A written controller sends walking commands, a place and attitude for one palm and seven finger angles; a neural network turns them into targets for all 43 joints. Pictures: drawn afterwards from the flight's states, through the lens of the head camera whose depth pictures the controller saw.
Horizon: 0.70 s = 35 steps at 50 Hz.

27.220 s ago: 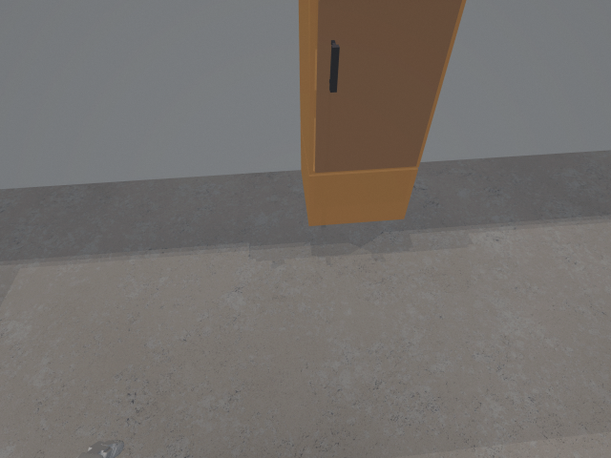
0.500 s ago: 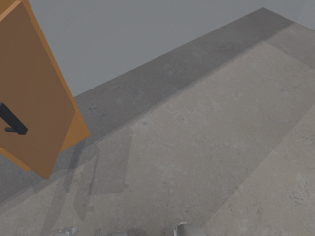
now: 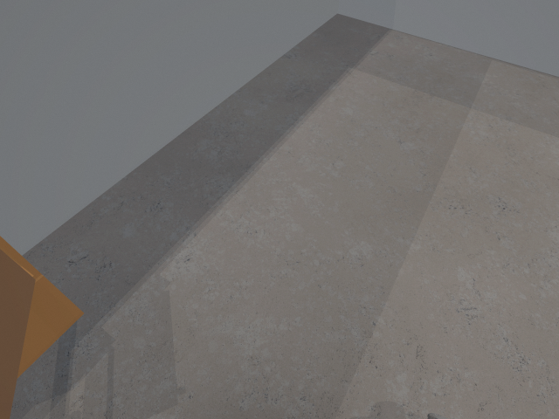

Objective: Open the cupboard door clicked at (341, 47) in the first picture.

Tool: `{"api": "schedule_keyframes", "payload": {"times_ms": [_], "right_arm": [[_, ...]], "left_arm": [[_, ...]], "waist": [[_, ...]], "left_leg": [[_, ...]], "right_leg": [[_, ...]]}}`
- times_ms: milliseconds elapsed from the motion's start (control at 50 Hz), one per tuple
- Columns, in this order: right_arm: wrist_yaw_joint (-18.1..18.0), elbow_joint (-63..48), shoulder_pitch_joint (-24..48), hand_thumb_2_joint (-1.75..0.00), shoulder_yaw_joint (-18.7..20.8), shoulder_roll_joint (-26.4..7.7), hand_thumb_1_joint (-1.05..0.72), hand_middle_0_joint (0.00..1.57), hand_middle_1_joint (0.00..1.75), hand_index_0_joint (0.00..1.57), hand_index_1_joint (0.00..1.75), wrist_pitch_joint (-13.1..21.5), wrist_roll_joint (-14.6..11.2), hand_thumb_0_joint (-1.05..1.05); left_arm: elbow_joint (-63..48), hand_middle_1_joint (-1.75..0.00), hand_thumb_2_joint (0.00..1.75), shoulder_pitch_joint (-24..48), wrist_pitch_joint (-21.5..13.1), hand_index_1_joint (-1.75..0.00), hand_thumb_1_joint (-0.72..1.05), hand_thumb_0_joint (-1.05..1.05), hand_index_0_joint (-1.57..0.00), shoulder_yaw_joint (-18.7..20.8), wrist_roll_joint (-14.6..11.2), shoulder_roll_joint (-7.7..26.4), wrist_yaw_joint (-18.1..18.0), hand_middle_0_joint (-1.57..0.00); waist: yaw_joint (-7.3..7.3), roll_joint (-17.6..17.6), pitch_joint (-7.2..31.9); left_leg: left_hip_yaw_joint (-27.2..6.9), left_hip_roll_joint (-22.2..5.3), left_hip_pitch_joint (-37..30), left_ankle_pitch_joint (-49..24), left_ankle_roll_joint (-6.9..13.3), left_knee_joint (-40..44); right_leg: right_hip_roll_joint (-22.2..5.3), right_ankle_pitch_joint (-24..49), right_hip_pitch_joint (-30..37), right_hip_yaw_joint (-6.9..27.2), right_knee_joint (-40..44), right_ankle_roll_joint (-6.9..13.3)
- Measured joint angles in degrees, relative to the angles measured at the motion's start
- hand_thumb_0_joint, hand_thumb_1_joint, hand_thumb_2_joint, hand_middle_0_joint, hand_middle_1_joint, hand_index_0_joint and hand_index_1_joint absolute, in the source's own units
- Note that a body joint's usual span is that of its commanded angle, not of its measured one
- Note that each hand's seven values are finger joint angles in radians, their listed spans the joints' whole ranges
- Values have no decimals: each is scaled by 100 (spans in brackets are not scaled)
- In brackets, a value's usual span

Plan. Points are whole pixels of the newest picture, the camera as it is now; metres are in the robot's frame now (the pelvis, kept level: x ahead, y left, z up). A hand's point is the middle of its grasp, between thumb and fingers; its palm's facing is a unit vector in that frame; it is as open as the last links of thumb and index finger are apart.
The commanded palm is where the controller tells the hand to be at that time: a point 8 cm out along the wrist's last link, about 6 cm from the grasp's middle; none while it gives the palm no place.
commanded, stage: walk to a spot facing it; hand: left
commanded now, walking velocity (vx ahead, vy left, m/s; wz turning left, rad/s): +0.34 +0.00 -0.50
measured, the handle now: out of the picture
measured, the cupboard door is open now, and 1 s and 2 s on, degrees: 47 47 47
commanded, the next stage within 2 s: turn to face it in 1.26 s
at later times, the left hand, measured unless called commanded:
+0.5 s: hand (247, 316) +0.31 +0.08 -0.16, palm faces -0.22 -0.96 -0.18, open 7.3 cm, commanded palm none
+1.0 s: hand (292, 223) +0.54 +0.01 -0.16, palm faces -0.31 -0.93 -0.19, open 7.4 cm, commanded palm none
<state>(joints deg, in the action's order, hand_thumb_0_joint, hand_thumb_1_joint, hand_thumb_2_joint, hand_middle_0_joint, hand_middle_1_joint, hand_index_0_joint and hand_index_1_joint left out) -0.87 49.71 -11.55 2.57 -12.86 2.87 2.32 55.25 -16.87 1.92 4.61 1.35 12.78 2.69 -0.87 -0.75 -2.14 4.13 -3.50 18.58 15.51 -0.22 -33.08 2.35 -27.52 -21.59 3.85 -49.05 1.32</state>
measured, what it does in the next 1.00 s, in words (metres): walks ahead, turning right: right foot, then left foot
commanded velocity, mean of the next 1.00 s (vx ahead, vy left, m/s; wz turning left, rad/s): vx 0.37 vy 0.00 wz -0.21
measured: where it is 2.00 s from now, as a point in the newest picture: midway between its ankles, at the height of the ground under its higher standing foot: (348, 289)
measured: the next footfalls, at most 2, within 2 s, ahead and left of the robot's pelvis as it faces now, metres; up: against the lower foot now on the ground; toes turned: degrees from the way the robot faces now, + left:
right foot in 0.30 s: +0.21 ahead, -0.18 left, +0.00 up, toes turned -15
left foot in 0.64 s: +0.40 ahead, +0.01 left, +0.00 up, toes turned -7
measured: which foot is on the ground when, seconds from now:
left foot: down 0.00-0.30, up 0.32-0.62, down 0.64-1.00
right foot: up 0.00-0.28, down 0.30-0.64, up 0.66-0.98, down 1.00-1.00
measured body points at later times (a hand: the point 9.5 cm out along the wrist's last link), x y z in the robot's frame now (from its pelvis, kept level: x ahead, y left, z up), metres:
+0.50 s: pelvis +0.18 -0.08 +0.01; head +0.22 -0.08 +0.46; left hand +0.33 +0.13 -0.14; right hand +0.13 -0.32 -0.14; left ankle +0.24 +0.06 -0.68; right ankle +0.17 -0.17 -0.73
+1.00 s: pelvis +0.40 -0.15 +0.00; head +0.42 -0.16 +0.45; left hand +0.56 +0.06 -0.14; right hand +0.27 -0.35 -0.16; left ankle +0.37 +0.02 -0.73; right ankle +0.43 -0.27 -0.73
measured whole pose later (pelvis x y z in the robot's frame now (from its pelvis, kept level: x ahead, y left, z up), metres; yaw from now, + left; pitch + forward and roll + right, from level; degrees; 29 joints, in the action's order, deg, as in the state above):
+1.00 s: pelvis +0.40 -0.15 +0.00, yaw -18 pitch +0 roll +2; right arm 0.1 62.9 -23.6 2.7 -9.8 2.1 2.0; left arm 57.3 -9.2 -2.1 3.7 1.9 11.4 3.0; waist 1.3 -0.7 -2.3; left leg 10.1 -5.6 6.6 22.2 -2.6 -30.1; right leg -4.4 -12.0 -22.2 -5.6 -32.2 2.1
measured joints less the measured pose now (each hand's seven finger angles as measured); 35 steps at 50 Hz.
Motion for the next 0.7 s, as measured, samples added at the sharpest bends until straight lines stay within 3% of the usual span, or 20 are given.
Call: {"api": "schedule_keyframes", "payload": {"times_ms": [60, 100, 180, 260, 300, 320, 360, 400, 500, 600, 640, 700], "right_arm": [[-10, 106, -315, -89, -79, 142, -91, 20, 30, 20, 30, 74, 31, 1], [-22, 251, -536, -89, -113, 200, -91, 20, 30, 20, 30, 91, 25, 1], [-3, 554, -912, -89, -119, 221, -91, 20, 30, 20, 30, 59, 24, 1], [25, 802, -1248, -89, -80, 170, -91, 20, 30, 20, 30, -43, 38, 1], [46, 912, -1480, -89, -79, 176, -90, 20, 30, 20, 30, -99, -9, 1], [62, 1004, -1461, -89, -77, 162, -90, 20, 30, 20, 30, -170, -55, 1], [69, 1140, -1222, -89, -32, 88, -91, 20, 30, 20, 30, -309, -92, 1], [64, 1149, -938, -89, 15, 56, -91, 20, 30, 20, 30, -338, -79, 1], [118, 840, -392, -89, 60, 169, -91, 19, 30, 20, 30, -239, -48, 1], [191, 636, -21, -89, 40, 291, -91, 19, 30, 20, 30, -98, -42, 1], [185, 559, 34, -89, 15, 255, -91, 19, 30, 20, 30, 28, -22, 1], [122, 505, 69, -89, -21, 356, -91, 20, 30, 20, 30, 132, 47, 1]], "left_arm": [[22, -30, 90, 219, 0, -30, 90, 1, -20, 75, 69, 107, 83, -20], [-62, -30, 90, 414, -26, -30, 90, 1, -20, 88, 78, 129, 128, -20], [-233, -30, 90, 811, -59, -30, 91, 1, -20, 31, 55, 103, 170, -19], [-315, -30, 90, 1187, -85, -30, 91, 1, -20, -17, 50, 108, 177, -19], [-402, -30, 90, 1309, -222, -30, 90, 1, -20, -55, 59, 179, 167, -19], [-420, -30, 90, 1375, -328, -30, 90, 1, -20, -37, 39, 169, 111, -19], [-418, -30, 90, 1409, -420, -30, 91, 0, -20, -55, -25, 69, -4, -20], [-357, -30, 90, 1288, -424, -30, 91, 0, -20, -87, -37, -21, -102, -20], [25, -30, 90, 796, -406, -30, 91, 0, -20, -110, -14, -198, -166, -20], [324, -30, 90, 346, -438, -30, 93, -1, -21, -61, -27, -122, -146, -20], [393, -30, 90, 96, -408, -30, 93, -1, -21, -61, -36, -131, -129, -20], [557, -30, 90, -22, -287, -30, 92, 0, -20, -48, -5, -47, -121, -20]], "waist": [[38, -96, 18], [32, -101, -10], [115, -12, -106], [330, 78, -200], [406, 2, -183], [371, -10, -224], [382, 108, -383], [407, 147, -424], [366, 9, -222], [146, -37, -104], [76, 43, -11], [85, -94, 37]], "left_leg": [[166, -95, -344, 89, -28, 303], [280, -164, -634, 25, -112, 661], [563, -325, -1134, 92, -228, 1042], [808, -498, -1483, 503, -441, 873], [844, -589, -1314, 920, -457, 73], [690, -601, -994, 1224, -389, -824], [194, -521, -249, 1400, -288, -2520], [20, -468, 358, 1112, -264, -3188], [81, -434, 998, 396, -281, -2042], [144, -249, 685, -243, -241, -364], [146, -202, 391, -469, -56, 156], [330, -142, 319, -276, 150, -247]], "right_leg": [[-269, 439, -702, -340, -1281, -62], [-463, 848, -1020, -499, -1377, -127], [-664, 1234, -1147, -753, -254, -139], [-598, 1331, -756, -985, 866, -45], [-558, 1214, -286, -958, 1467, 184], [-541, 1326, -328, -917, 1317, 212], [-425, 1260, -252, -932, 1079, 183], [-313, 1259, 18, -912, 1320, 147], [-153, 1373, 708, -736, 2163, 135], [-62, 1067, 1283, -602, 2359, 38], [-19, 676, 1275, -547, 1917, 17], [-130, 114, 506, -483, -306, 94]]}}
